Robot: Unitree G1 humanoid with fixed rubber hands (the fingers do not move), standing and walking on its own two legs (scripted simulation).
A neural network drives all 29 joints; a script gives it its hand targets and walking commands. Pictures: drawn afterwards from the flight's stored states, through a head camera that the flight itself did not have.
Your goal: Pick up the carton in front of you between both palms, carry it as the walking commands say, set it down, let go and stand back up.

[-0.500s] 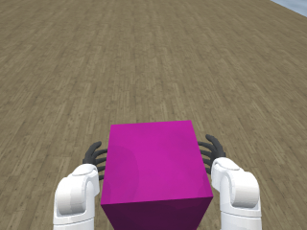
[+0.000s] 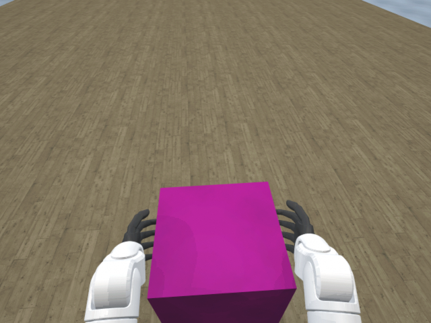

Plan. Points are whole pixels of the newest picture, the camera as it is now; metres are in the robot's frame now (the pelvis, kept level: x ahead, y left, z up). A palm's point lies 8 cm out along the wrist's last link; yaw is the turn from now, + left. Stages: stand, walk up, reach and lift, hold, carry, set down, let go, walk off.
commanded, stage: carry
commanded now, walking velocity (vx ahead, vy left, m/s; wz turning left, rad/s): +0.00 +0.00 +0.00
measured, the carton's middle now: (218, 263) +0.28 +0.00 -0.03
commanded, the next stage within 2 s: none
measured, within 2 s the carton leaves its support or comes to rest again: neither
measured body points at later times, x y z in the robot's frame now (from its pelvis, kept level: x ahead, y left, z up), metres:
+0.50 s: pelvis -0.05 -0.01 +0.00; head -0.07 -0.02 +0.45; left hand +0.26 +0.14 +0.04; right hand +0.27 -0.16 +0.05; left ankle +0.05 +0.11 -0.73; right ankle -0.12 -0.10 -0.73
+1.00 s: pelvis -0.05 -0.02 +0.00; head -0.07 -0.02 +0.45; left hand +0.25 +0.13 +0.04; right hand +0.26 -0.17 +0.05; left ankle +0.05 +0.11 -0.73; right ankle -0.12 -0.10 -0.73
